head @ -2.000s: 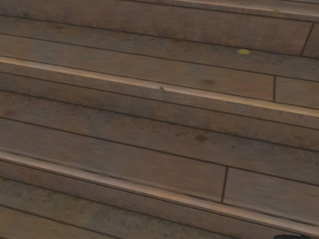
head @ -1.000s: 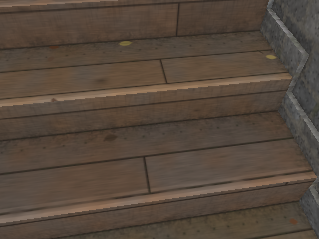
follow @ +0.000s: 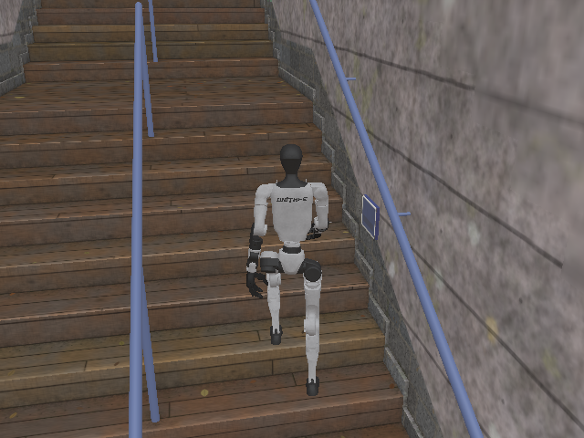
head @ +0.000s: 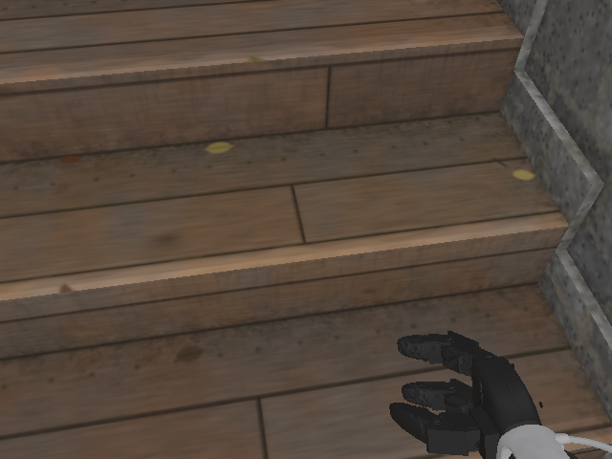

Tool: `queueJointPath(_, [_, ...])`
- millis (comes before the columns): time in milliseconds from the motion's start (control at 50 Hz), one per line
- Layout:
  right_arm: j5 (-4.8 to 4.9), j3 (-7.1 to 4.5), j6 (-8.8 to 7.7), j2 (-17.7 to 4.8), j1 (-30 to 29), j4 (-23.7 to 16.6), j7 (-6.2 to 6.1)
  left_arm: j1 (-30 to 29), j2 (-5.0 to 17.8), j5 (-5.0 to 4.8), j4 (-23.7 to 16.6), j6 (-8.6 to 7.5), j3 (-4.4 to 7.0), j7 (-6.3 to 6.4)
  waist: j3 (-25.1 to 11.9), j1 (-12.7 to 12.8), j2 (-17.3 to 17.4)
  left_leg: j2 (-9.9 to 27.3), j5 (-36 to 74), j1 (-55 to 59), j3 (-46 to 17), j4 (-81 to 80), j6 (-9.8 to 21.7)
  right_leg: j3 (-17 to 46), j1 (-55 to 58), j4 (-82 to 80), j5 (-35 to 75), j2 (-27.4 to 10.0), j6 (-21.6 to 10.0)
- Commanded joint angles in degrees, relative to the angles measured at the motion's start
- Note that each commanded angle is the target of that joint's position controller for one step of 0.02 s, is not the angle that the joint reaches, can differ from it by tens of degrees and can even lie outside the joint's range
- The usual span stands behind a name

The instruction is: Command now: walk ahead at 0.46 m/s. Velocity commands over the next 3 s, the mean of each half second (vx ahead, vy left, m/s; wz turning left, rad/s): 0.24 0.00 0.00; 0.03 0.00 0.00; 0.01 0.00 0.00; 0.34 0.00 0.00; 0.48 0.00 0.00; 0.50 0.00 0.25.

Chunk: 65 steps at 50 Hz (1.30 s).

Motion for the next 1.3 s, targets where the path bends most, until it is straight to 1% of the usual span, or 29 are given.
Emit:
queueJointPath(20, [-2.0,-6.46,-2.05,-13.7,31.2,9.6,-3.77,-1.0,15.7,-4.74,-8.4,-2.92,4.37,4.72,-16.0,-12.8,0.6,1.8,-12.9,45.4,-19.4,-24.5,5.0,2.5,-10.8,46.4,72.5,-4.5,-2.4])
queueJointPath(40, [-0.82,-8.69,-2.15,-20.1,30.9,11.8,-4.78,-5.1,8.2,-1.78,-13.5,-3.18,3.69,2.93,-12.2,-9.5,23.2,13.3,-6.7,51.7,-50.8,-47.0,11.2,3.8,-33.8,69.3,7.8,9.0,-0.6])
queueJointPath(60, [-5.0,-5.63,-1.62,-16.5,48.8,14.7,-2.14,-3.3,3.7,4.45,-7.5,-0.02,2.56,-4.2,-5.3,-17.6,25.7,13.1,-13.3,51.2,-70.4,-54.9,13.1,31.3,-57.7,99.9,10.8,16.8,-6.2])
queueJointPath(80, [-3.8,-7.0,-2.74,-16.8,43.6,18.8,0.25,-11.9,3.6,1.03,-12.3,0.08,3.4,-4.22,9.2,-10.2,17.5,12.2,2.6,49.6,-54.5,-49.5,6.1,31.6,-76.6,109.2,12.1,18.9,-9.4])
queueJointPath(100, [-2.1,-6.85,-3.77,-12.7,34.3,19.5,1.93,-12.5,3.1,0.63,-12.5,0.65,2.66,-2.86,4.5,-5.3,4.4,13.7,21.9,44.3,-44.9,-45.6,7.9,28.5,-75.1,112.6,9.9,16.4,-10.3])
queueJointPath(140, [-1.37,-3.44,-5.42,-1.5,20.5,22.3,1.84,-13.6,1.5,1.95,-14.5,2.02,0.07,-1.13,-2.5,3.5,-0.2,13.6,29.5,39.9,-32.8,-47.2,6.4,23.7,-74.9,114.3,3.5,10.5,-10.5])
queueJointPath(180, [-2.9,-2.44,-6.6,0.7,11.6,21.6,2.51,-13.4,3.5,0.48,-15.7,3.43,-0.03,0.78,-1.1,9.1,-0.6,10.6,36.1,27.8,-17.2,-53.7,2.5,14.4,-67.6,105.6,2.5,5.4,-7.7])
queueJointPath(220, [-4.94,-2.35,-8.54,-2.7,10.9,19.9,0.95,-17.4,3.6,-0.63,-16.2,2.69,-0.48,-0.27,-1.0,9.2,2.5,3.0,36.7,14.1,-5.2,-55.6,-1.8,4.7,-53.5,94.0,6.6,3.3,-5.1])
queueJointPath(260, [-5.53,-3.05,-8.27,-6.4,30.4,25.2,-1.31,-24.5,2.2,-1.49,-17.5,2.11,-1.49,-1.08,-1.7,1.5,9.7,6.4,48.7,31.4,-8.8,-55.3,-1.7,1.6,-66.5,108.3,-4.3,5.3,-3.1])
queueJointPath(320, [-7.42,-3.47,-7.03,-8.6,47.2,31.4,-0.74,-37.3,2.0,-1.15,-22.2,2.87,-2.83,1.65,1.7,-4.6,7.3,14.0,48.9,61.2,-17.9,-52.7,1.8,7.4,-94.1,106.7,-9.9,7.0,-5.2])
queueJointPath(340, [-7.08,-3.03,-6.85,-8.5,47.8,31.7,0.26,-38.5,1.5,-1.36,-23.9,3.98,-2.93,2.1,1.0,-3.9,9.9,15.0,51.0,62.6,-18.2,-53.0,3.1,6.7,-94.5,105.5,-5.8,6.1,-4.6])
queueJointPath(360, [2.17,-4.66,-7.27,-10.6,38.3,27.4,-2.67,-39.5,-6.7,0.46,-26.5,3.4,-5.07,5.74,15.2,-0.5,3.7,11.0,36.9,44.8,-10.7,-63.1,-1.8,-5.8,-81.8,95.1,-18.7,4.0,0.2])
queueJointPath(380, [-4.71,-2.27,-7.06,-7.5,41.4,28.3,-1.01,-42.7,0.4,-0.25,-26.4,5.52,-4.02,2.94,-3.2,-2.1,11.0,12.0,44.0,50.0,-16.2,-57.1,2.2,-0.6,-78.2,94.0,-1.0,2.1,-1.7])
queueJointPath(400, [-2.73,-3.31,-6.68,-9.7,38.0,26.6,1.06,-44.1,0.0,0.92,-26.4,7.46,-4.01,1.06,2.4,0.4,10.4,14.5,51.9,48.0,-12.3,-62.2,1.0,-2.4,-74.5,83.7,-9.2,0.6,-1.8])
queueJointPath(440, [-1.09,-3.57,-7.52,-11.0,36.8,25.2,1.78,-45.1,-0.3,1.87,-24.8,9.34,-4.02,-0.71,1.4,1.5,12.4,14.4,72.4,39.8,-9.8,-64.2,2.6,-8.3,-56.0,73.2,-16.4,3.6,-1.0])
queueJointPath(500, [0.94,-6.28,-8.86,-18.1,41.2,27.5,2.44,-35.7,1.0,-0.05,-18.9,6.33,-3.08,-0.84,-0.2,3.8,13.1,16.4,109.1,59.7,-9.0,-53.5,-1.0,-7.2,-47.6,54.5,-7.6,7.2,-2.8])
queueJointPath(520, [0.13,-7.11,-8.5,-18.1,40.9,26.9,3.14,-29.0,3.9,-0.14,-16.1,5.94,-2.33,0.06,-8.6,4.1,11.4,14.6,111.7,53.1,-8.4,-45.2,-3.8,0.1,-31.1,55.0,11.2,5.9,-6.8])
queueJointPath(540, [-1.86,-6.78,-8.29,-14.7,44.1,26.2,3.41,-23.9,5.8,-0.77,-14.3,6.07,-2.18,0.21,-19.6,2.3,2.1,9.5,92.0,37.3,-11.9,-37.2,-5.9,17.2,-11.4,47.0,12.3,1.3,-12.7])
queueJointPath(580, [0.82,-8.27,-5.34,-11.1,35.3,26.8,4.2,-7.7,11.2,4.01,-11.1,5.99,1.46,0.72,-16.6,10.7,-10.4,-3.1,16.5,17.3,-20.7,6.7,-6.8,50.7,-8.7,15.2,-8.1,-12.2,-20.0])
queueJointPath(620, [0.09,-8.53,-5.63,-9.2,32.6,26.8,1.42,-18.0,9.8,1.89,-8.1,0.85,1.81,2.21,-4.9,3.8,-0.6,1.5,21.8,6.5,-24.3,23.4,-5.8,41.9,-21.7,14.5,-24.4,-8.9,-13.9])
queueJointPath(680, [-1.02,-6.83,-4.65,-6.2,26.2,25.3,-2.02,-31.4,-5.1,-0.36,-5.4,-1.23,-2.33,1.52,-4.2,-5.3,9.5,5.5,23.1,5.5,-21.1,24.5,-4.4,23.3,-31.4,16.7,-10.0,-4.4,-9.5])
queueJointPath(700, [-0.62,-6.64,-4.28,-6.2,27.7,25.9,-2.23,-33.4,-7.7,0.83,-6.8,-1.58,-3.29,0.94,-5.0,-6.7,9.5,6.5,26.3,7.9,-21.8,18.8,-4.9,17.2,-33.7,17.1,-1.9,-2.9,-7.0])
queueJointPath(760, [-0.55,-6.4,-4.69,-7.9,21.0,23.6,-1.15,-34.8,-2.2,-0.61,-10.7,-2.73,-1.98,0.03,-4.5,-7.9,5.4,9.0,10.1,18.3,-10.6,-0.2,-13.0,0.6,-37.6,14.0,4.4,2.4,-2.7])
queueJointPath(820, [-1.41,-7.61,-5.05,-11.7,23.6,25.2,0.06,-30.9,3.8,-0.19,-11.1,-3.54,-0.38,-0.64,-0.9,-5.9,0.0,8.3,11.4,29.6,-7.8,-7.0,-17.5,3.8,-36.9,12.6,0.4,0.5,-1.1])
queueJointPath(880, [-1.24,-7.22,-5.64,-9.9,18.8,21.1,-0.25,-29.2,3.4,-0.87,-10.1,-3.72,-0.21,-2.08,2.2,-3.4,1.8,8.4,11.1,30.8,-8.6,-23.8,-17.3,7.9,-29.0,15.9,0.6,-4.2,-5.4])
queueJointPath(940, [1.84,-6.29,-7.06,-9.5,18.2,20.4,-0.72,-23.8,1.6,-2.86,-7.1,-1.76,-1.05,-5.14,1.8,-3.7,3.6,8.1,27.0,39.7,-9.1,-43.2,-13.9,10.6,-24.4,23.0,1.2,-3.9,-1.4])
queueJointPath(960, [2.53,-6.43,-7.7,-13.5,12.9,18.1,-0.69,-16.0,2.8,-2.13,-5.8,-1.68,0.22,-4.48,-0.2,3.3,8.2,7.4,32.8,40.8,-10.5,-42.2,-8.7,5.9,-22.2,23.3,-0.6,-0.2,0.6])
queueJointPath(1020, [2.28,-6.05,-7.55,-10.3,11.0,19.2,0.95,-24.8,4.8,0.64,-8.1,-1.28,0.8,-2.52,2.0,0.3,8.1,6.1,13.9,35.1,-10.7,-45.6,-6.3,1.3,-19.9,23.0,-9.1,1.6,1.0])
queueJointPath(1300, [1.43,-6.14,-5.93,-10.1,12.4,19.2,0.75,-26.4,4.4,-0.36,-6.5,-1.39,1.95,-0.75,0.5,-1.4,4.0,4.3,24.3,44.2,-8.9,-47.1,-4.2,1.7,-20.7,22.9,-4.6,0.1,2.6])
